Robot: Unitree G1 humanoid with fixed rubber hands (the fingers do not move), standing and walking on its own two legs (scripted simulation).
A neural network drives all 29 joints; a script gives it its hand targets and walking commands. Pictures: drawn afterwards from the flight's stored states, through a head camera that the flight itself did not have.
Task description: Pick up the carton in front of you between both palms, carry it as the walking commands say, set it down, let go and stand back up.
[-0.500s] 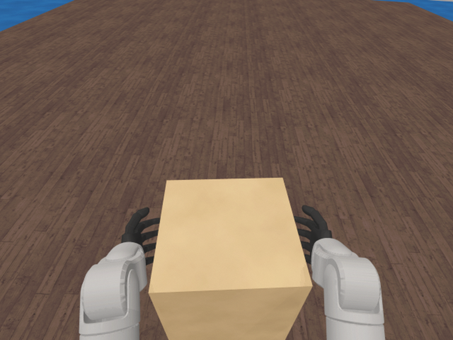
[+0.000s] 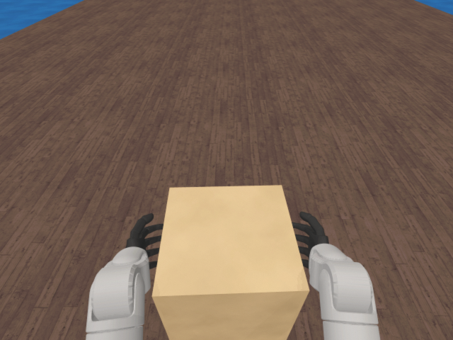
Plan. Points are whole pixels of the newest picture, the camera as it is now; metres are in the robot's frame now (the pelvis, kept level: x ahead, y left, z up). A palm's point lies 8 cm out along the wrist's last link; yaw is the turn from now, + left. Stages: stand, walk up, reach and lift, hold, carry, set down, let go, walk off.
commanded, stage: carry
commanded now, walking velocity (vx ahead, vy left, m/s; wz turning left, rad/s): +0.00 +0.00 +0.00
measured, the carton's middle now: (227, 269) +0.29 +0.00 -0.01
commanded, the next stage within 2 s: hold in 1.20 s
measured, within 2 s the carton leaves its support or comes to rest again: neither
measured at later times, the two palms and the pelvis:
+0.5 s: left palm (141, 289) +0.23 +0.14 +0.04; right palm (320, 285) +0.23 -0.15 +0.03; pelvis -0.06 -0.01 +0.00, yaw +0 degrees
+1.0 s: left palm (142, 296) +0.22 +0.14 +0.04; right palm (327, 293) +0.22 -0.16 +0.04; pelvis -0.07 -0.01 +0.00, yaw +0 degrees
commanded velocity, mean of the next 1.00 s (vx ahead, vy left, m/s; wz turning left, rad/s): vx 0.00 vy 0.00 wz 0.00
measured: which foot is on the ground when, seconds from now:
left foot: down 0.00-1.00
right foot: down 0.00-1.00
